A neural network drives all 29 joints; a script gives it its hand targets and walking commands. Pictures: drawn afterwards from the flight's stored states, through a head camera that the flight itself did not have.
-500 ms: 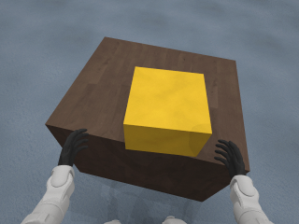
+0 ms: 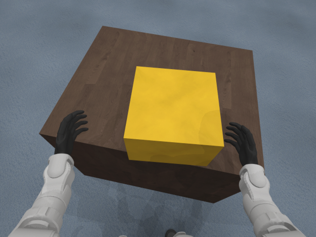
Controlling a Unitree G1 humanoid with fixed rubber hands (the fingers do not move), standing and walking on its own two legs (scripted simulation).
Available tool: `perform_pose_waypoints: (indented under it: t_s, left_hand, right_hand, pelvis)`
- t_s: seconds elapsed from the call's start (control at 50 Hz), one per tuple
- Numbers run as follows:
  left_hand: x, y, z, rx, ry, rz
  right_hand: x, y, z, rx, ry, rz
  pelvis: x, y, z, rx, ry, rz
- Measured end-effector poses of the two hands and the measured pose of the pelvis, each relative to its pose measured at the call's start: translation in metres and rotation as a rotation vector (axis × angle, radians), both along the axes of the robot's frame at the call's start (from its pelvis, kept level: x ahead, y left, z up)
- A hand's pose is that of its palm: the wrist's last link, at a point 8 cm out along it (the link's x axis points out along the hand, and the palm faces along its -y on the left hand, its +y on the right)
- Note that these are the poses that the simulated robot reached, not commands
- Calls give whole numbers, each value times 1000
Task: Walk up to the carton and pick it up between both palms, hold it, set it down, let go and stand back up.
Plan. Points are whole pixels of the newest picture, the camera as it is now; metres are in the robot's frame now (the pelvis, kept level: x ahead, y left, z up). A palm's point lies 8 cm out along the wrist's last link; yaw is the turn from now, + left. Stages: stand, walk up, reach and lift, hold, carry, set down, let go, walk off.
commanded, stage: reach and lift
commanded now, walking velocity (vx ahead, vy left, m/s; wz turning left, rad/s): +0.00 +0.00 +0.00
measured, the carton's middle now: (171, 116) +0.48 -0.04 -0.09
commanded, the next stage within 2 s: none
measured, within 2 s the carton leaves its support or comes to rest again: neither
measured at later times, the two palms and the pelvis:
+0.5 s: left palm (76, 118) +0.39 +0.22 +0.03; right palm (250, 129) +0.38 -0.24 +0.02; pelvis -0.04 -0.01 -0.01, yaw +2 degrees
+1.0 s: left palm (75, 84) +0.45 +0.22 +0.08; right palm (260, 99) +0.44 -0.25 +0.07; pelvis -0.03 +0.00 -0.01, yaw +1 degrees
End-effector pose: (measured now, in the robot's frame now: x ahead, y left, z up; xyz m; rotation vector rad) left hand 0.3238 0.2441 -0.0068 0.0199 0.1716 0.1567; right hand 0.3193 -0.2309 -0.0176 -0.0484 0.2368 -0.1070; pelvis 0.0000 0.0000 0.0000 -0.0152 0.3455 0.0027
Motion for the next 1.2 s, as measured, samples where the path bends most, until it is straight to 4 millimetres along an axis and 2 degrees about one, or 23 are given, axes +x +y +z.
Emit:
perform_pose_waypoints:
  t_s: [0.2, 0.36, 0.58, 0.74, 0.88, 1.0, 1.1, 1.2]
  left_hand:
    - [17, -12, 13, -19, 35, -12]
    - [43, -18, 31, -9, 13, -3]
    - [71, -22, 35, 4, 36, -4]
    - [89, -20, 40, 12, 46, -18]
    - [108, -17, 68, 21, 35, -15]
    - [127, -20, 88, 34, 38, -15]
    - [137, -22, 84, 24, 55, -18]
    - [141, -21, 68, 23, 72, -24]
  right_hand:
    - [24, -8, 24, -2, 1, 5]
    - [47, -9, 39, 9, 0, 10]
    - [68, -5, 37, 5, 26, 14]
    - [91, -4, 50, 42, -15, -11]
    - [106, -19, 73, 20, -7, -41]
    - [120, -22, 90, 8, -2, -29]
    - [130, -18, 93, -1, 0, -27]
    - [136, -14, 83, -5, 21, -33]
  pelvis:
    - [-16, -2, 4, 5, 14, 1]
    - [-30, -7, -2, 14, 78, 11]
    - [-40, -11, -12, 22, 159, 20]
    - [-38, -9, -15, 16, 213, 25]
    - [-32, -6, -11, 8, 193, 21]
    - [-28, -5, -11, 5, 186, 22]
    - [-26, -3, -12, 6, 200, 25]
    - [-26, 1, -13, 7, 221, 23]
